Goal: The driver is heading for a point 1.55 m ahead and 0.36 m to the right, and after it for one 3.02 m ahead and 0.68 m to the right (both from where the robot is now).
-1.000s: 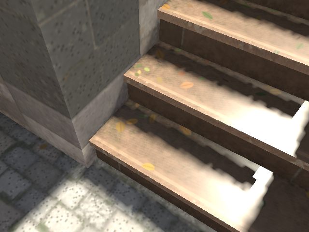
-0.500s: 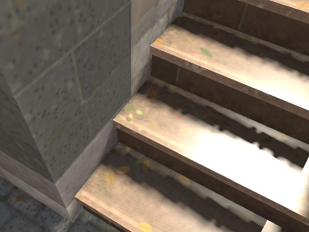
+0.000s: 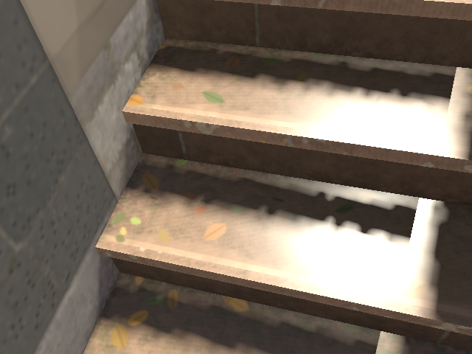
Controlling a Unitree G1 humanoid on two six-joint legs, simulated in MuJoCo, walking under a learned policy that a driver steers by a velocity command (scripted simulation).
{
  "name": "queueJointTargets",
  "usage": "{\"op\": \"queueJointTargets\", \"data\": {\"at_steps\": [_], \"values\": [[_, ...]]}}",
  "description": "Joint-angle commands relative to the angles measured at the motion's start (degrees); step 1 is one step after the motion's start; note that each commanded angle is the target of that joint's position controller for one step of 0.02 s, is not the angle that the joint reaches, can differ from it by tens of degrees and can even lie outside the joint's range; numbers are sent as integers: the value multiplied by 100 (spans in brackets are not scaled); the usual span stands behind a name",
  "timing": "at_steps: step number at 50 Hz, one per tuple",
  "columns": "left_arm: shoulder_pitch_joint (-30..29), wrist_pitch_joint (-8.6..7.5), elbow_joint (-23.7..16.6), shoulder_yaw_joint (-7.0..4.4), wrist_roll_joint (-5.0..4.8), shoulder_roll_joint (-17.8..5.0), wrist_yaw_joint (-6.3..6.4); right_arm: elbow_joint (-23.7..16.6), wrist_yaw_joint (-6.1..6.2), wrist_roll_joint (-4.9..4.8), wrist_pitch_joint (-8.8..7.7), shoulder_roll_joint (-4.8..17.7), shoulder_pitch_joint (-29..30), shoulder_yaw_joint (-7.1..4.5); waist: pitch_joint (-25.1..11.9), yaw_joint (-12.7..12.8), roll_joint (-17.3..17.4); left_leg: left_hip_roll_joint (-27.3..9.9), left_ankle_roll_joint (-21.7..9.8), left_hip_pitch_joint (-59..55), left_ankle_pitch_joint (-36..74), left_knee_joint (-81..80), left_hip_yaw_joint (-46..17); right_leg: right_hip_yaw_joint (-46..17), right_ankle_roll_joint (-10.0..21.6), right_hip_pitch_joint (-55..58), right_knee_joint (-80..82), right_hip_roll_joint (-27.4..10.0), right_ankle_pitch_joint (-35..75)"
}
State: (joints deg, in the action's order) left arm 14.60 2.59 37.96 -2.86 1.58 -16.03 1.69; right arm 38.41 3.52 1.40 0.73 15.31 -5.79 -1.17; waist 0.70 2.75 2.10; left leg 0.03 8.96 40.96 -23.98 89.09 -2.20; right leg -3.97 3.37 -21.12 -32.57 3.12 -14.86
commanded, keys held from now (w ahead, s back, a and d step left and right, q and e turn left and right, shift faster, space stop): e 0.56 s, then no key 0.42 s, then w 0.02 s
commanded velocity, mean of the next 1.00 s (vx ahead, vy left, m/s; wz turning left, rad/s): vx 0.01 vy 0.00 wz -0.45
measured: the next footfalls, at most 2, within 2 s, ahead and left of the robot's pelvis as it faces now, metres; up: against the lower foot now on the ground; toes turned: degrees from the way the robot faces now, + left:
left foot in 0.40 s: +0.06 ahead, +0.17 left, +0.00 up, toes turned -16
right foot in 0.86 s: -0.09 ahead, -0.04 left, +0.00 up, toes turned -25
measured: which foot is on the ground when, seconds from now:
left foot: up 0.00-0.38, down 0.40-1.00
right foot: down 0.00-0.40, up 0.42-0.84, down 0.86-1.00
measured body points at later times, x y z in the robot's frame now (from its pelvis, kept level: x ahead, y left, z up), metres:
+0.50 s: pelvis +0.00 +0.08 +0.00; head +0.03 +0.10 +0.45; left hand +0.26 +0.28 -0.10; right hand +0.06 -0.23 -0.08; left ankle +0.02 +0.18 -0.73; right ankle -0.07 -0.05 -0.62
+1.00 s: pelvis -0.06 +0.07 +0.00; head -0.06 +0.06 +0.45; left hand +0.19 +0.20 -0.10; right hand -0.07 -0.19 -0.12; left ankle +0.02 +0.18 -0.73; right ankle -0.12 -0.02 -0.73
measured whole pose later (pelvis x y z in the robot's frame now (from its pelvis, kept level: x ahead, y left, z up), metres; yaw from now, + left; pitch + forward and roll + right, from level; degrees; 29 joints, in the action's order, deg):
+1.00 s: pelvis -0.06 +0.07 +0.00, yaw -26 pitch +0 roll +0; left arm 11.2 2.2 37.3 -1.5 1.7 -9.4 0.9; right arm 42.6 1.7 1.9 -0.6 11.1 -15.5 -2.1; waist 0.2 -2.1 0.9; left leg -4.1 1.1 15.0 -13.1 28.8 7.5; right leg 0.0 0.7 -11.7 -29.8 0.1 -17.9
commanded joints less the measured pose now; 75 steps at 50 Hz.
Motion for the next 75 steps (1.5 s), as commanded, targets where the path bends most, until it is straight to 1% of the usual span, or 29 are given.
{"op": "queueJointTargets", "data": {"at_steps": [1,10,15,18,19,20,21,22,23,24,27,30,35,40,42,44,46,51,54,58,60,64,65,66,67,68,70,71,75], "values": [[-387,-17,-619,-181,-12,-859,195,-616,-1,-12,-17,309,-151,-109,-809,-363,-834,156,46,179,327,413,-18,-1576,1064,819,611,-1310,4047],[-466,175,-1057,-221,-76,-906,349,-949,-61,-154,15,251,-43,-68,-835,-262,-1091,359,74,-13,46,-496,-55,-2368,987,1305,454,-1320,3731],[-589,240,-1188,-259,-103,-799,293,-777,-159,-203,-53,219,-135,-106,-782,-172,-1385,207,-66,-1547,-28,-3807,99,-2569,699,1087,553,-1158,3447],[-490,149,-1051,-262,-264,-682,234,-584,-156,-273,-116,410,-313,-247,-672,-184,-1721,91,-272,-2125,707,-6029,45,-2860,571,1392,546,-1005,2839],[-469,108,-1018,-242,-339,-545,216,-468,-147,-220,-150,424,-359,-288,-560,-214,-1470,125,-363,-2511,1424,-6895,194,-2635,423,1191,311,-729,2156],[-224,74,-964,-233,-268,-354,157,-403,-140,-93,-182,550,-320,-343,-492,-62,-554,-311,-519,-3084,2272,-6983,-158,-2003,153,452,-684,-177,568],[313,46,-966,-225,-122,-204,109,-508,-130,138,-144,994,-559,-400,-670,160,1195,-2010,-1376,-3972,5446,-6556,-1717,-1106,-304,-1147,-2375,695,-2110],[247,-42,-1016,-460,-180,-906,127,-694,-195,401,-178,1058,-438,-450,-954,-42,1489,-3028,-2508,-3124,5770,-6844,-2591,-855,-858,-1304,-4593,731,-2829],[137,-18,-946,-551,-246,-1140,104,-819,-223,354,-157,750,24,-389,-701,65,1051,-2717,-2616,-2746,4661,-6931,-2074,-543,-1068,-1512,-5873,352,-2542],[23,55,-901,-509,-244,-961,112,-792,-200,237,-121,454,264,-314,-353,145,798,-2071,-2256,-2546,3673,-6816,-1319,-399,-1134,-1714,-6317,203,-2041],[-586,149,-1054,-364,-173,-614,77,-838,26,77,-30,322,96,-197,-93,-149,427,-1300,-2065,-2689,3340,-6578,-185,-111,-1243,-1966,-6350,224,-716],[-992,60,-1132,-193,-203,-253,68,-718,145,90,31,488,-778,-259,-406,-543,611,-1491,-2304,-3820,3526,-6596,-332,-145,-1291,-2264,-5257,238,-663],[-659,21,-893,0,-76,153,11,-613,35,8,-20,494,-442,-311,-779,-281,795,-1667,-2301,-3615,3721,-6724,-176,159,-1187,-728,-2303,-254,-1424],[-273,48,-606,-91,-194,-75,19,-411,-92,-141,-82,400,-497,-309,-447,-269,993,-1540,-2112,-3081,2561,-6741,-216,666,-667,572,310,-300,-452],[-332,57,-576,-94,-114,-117,15,-228,-145,-127,-156,274,-765,-272,-376,-284,599,-1313,-1664,-2695,1823,-6699,-174,482,-395,1312,1284,-329,489],[-381,37,-553,-130,-10,-380,38,-211,-233,62,-270,-92,-1031,-160,-614,-621,-1008,-612,-855,-2300,405,-6436,624,-376,122,1431,858,-1163,976],[-635,-47,-575,44,44,300,-67,-151,-195,107,-242,14,-577,-179,-173,-406,-937,-412,-583,-2979,857,-6193,658,-449,219,252,1388,-989,-793],[-332,-178,-302,14,-15,143,-69,159,-158,21,-249,5,-835,-227,165,-350,-851,-309,-720,-3042,678,-6176,759,-372,34,22,1574,-759,-1822],[-266,-190,-264,-108,-131,-274,0,212,-104,-77,-312,22,-857,-257,418,-234,-1181,28,-818,-2389,37,-5082,999,-1104,556,32,2119,-1188,-3185],[180,-375,85,-136,-249,-274,26,147,-213,-325,-434,87,-743,-275,606,-71,-1183,-386,-1088,-615,-948,-3302,248,-2124,1240,1136,2288,-2003,-1913],[-88,-444,44,-125,-239,-192,28,124,-254,-238,-488,-11,-634,-206,477,-155,-631,-430,-1218,-835,-788,-4054,253,-1633,1107,1385,2096,-1830,-480],[-627,-396,-33,-157,-328,-281,24,573,-316,-42,-533,39,-1846,-265,-339,-896,-660,249,-1280,-3319,1323,-6482,822,-390,798,951,554,-1114,3544],[-769,-440,-114,-98,-323,-64,16,727,-334,32,-532,248,-2385,-323,-652,-1075,-203,-63,-1364,-4089,2062,-6912,273,-68,453,614,-673,-761,3485],[-646,-534,-272,-1,-196,277,5,754,-301,34,-523,1093,-2867,-518,-815,-1022,1520,-1439,-1852,-5228,3893,-7332,-1795,370,-154,-1058,-2484,39,879],[46,-574,3,-66,-272,103,-2,828,-296,5,-548,1000,-2995,-513,-868,-802,1596,-2413,-2920,-4891,2764,-7690,-3150,73,-382,-1614,-4015,107,-1614],[157,-579,120,-151,-343,-186,-59,721,-284,-43,-545,598,-2483,-394,-183,-656,611,-2342,-3069,-4561,1105,-7755,-2824,-180,-381,-2404,-5055,-225,-1469],[-286,-602,174,-96,-332,64,-153,748,-280,-44,-427,359,-2081,-297,519,-578,46,-1743,-2552,-4319,-158,-7806,-1977,75,-291,-3674,-6147,-396,-630],[-328,-656,208,-72,-230,198,-179,876,-282,-33,-416,229,-2082,-248,493,-457,-120,-1640,-2330,-4186,538,-7632,-1704,65,-286,-3884,-6389,-535,-222],[-576,-683,192,147,-245,717,-348,1363,-286,-42,-291,-110,-2623,-103,482,-469,71,-1381,-2103,-3687,1779,-7362,-896,340,-396,-4894,-7741,-654,40]]}}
